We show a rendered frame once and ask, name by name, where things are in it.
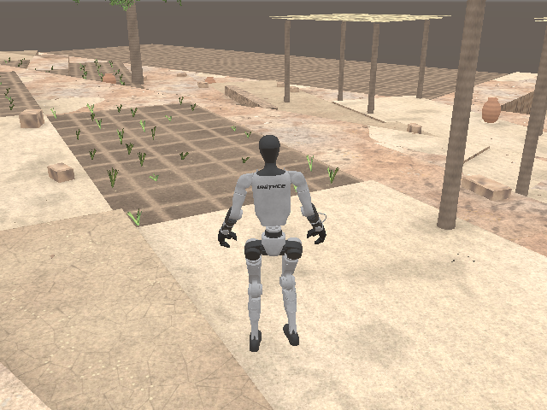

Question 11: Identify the right robot upper arm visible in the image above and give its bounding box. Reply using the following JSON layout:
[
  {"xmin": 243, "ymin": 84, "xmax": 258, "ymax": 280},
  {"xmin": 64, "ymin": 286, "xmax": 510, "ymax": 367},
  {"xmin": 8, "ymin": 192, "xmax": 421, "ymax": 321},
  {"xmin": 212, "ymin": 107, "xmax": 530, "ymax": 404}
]
[{"xmin": 288, "ymin": 171, "xmax": 315, "ymax": 217}]

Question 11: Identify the robot left foot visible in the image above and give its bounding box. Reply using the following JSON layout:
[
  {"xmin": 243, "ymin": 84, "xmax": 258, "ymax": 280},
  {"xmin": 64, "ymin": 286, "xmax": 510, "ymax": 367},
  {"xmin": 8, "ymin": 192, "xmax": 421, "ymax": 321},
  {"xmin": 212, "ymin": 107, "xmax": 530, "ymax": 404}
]
[{"xmin": 250, "ymin": 330, "xmax": 262, "ymax": 352}]

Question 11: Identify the robot left forearm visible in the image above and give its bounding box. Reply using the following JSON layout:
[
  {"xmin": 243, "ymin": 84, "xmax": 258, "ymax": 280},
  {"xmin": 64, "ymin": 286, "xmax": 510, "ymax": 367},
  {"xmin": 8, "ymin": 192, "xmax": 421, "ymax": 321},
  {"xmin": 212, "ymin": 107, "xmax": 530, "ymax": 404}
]
[{"xmin": 221, "ymin": 207, "xmax": 237, "ymax": 235}]

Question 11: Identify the left robot hand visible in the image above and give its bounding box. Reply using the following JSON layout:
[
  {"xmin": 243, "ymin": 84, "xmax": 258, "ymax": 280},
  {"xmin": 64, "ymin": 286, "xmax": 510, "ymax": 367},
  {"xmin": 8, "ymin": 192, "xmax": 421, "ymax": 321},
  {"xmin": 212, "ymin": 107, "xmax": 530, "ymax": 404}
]
[{"xmin": 218, "ymin": 229, "xmax": 237, "ymax": 248}]

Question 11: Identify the right robot hand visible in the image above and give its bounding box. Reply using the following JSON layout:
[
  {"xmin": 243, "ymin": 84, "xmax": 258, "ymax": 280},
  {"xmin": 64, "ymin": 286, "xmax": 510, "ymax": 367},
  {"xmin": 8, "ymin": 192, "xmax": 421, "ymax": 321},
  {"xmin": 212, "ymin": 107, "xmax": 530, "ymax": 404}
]
[{"xmin": 307, "ymin": 226, "xmax": 326, "ymax": 244}]

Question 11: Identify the left robot upper arm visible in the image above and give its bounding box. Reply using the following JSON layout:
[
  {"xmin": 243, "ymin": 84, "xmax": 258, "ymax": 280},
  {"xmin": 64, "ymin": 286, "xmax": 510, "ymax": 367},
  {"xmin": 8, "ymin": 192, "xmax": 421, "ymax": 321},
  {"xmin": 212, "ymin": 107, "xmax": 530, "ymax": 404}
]
[{"xmin": 229, "ymin": 173, "xmax": 253, "ymax": 220}]

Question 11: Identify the robot right thigh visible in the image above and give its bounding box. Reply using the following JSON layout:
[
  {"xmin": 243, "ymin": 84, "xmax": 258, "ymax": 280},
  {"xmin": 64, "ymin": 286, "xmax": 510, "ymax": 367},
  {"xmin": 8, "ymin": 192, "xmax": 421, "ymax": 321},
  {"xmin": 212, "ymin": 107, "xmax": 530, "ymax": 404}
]
[{"xmin": 279, "ymin": 237, "xmax": 303, "ymax": 290}]

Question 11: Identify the robot right forearm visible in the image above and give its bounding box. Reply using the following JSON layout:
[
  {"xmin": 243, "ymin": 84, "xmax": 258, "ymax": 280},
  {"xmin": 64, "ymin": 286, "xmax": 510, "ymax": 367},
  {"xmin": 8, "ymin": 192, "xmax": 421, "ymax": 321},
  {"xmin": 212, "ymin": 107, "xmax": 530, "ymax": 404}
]
[{"xmin": 307, "ymin": 203, "xmax": 323, "ymax": 231}]

